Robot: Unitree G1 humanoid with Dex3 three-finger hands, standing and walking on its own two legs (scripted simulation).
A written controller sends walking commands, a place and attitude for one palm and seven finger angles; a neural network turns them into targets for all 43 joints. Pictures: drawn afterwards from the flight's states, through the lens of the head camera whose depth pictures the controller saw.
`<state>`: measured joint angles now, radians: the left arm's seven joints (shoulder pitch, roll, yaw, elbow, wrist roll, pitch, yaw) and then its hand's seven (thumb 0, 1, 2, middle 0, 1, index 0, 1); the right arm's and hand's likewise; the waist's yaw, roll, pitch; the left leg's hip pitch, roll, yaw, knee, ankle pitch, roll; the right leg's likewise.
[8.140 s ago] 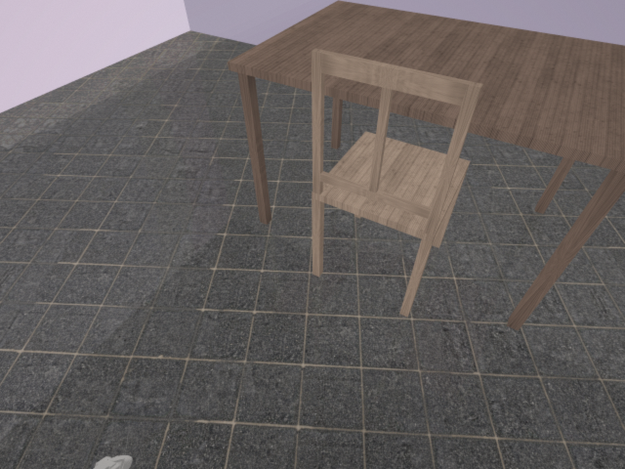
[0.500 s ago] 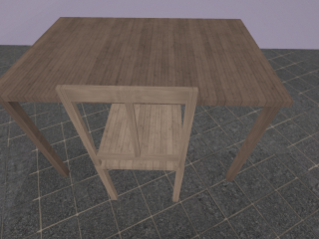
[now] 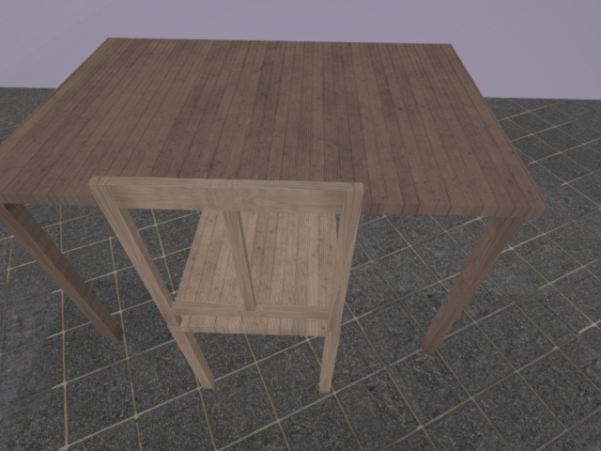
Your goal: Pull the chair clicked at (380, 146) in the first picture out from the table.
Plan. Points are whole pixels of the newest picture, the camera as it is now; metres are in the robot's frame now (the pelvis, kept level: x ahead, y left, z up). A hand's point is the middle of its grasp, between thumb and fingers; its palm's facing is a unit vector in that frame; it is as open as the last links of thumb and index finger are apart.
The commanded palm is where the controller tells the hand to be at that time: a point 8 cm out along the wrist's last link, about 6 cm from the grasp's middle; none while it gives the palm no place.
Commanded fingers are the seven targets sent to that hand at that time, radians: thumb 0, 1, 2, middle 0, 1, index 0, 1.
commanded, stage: come to a stop and stand still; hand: left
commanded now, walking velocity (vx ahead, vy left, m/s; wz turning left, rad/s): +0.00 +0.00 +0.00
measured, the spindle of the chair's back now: (242, 265) +0.45 +0.14 -0.09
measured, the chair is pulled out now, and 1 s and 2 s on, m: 0.00 0.00 0.00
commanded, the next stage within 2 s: look again from close up in 0.66 s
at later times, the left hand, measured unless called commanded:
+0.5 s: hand out of the picture -0.01 +0.13 -0.17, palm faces +0.02 -0.98 -0.18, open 7.3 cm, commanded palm none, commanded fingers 0.00 0.90 0.90 -0.20 -0.30 -0.20 -0.30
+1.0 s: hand out of the picture -0.03 +0.10 -0.17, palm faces +0.03 -0.98 -0.17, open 7.3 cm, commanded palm none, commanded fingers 0.00 0.90 0.90 -0.20 -0.30 -0.20 -0.30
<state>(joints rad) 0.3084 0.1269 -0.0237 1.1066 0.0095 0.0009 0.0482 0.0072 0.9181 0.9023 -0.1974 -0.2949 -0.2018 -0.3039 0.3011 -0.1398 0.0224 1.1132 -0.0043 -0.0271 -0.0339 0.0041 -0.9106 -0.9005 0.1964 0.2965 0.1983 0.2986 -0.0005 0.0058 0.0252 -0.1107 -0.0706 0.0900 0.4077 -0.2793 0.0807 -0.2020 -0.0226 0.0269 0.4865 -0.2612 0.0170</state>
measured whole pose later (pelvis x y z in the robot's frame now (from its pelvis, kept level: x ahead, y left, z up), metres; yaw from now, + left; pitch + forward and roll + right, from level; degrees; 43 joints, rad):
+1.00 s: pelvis -0.01 -0.05 +0.00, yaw +1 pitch -1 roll +1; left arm 0.34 0.12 -0.03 1.11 0.01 -0.03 0.04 0.00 0.91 0.90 -0.20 -0.29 -0.20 -0.30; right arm 0.32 -0.12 0.02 1.15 0.00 -0.02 -0.03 0.00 -0.91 -0.90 0.19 0.30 0.20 0.30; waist 0.00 0.00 0.02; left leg -0.11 0.00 0.06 0.37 -0.24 0.00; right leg -0.19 0.04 -0.01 0.43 -0.22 -0.06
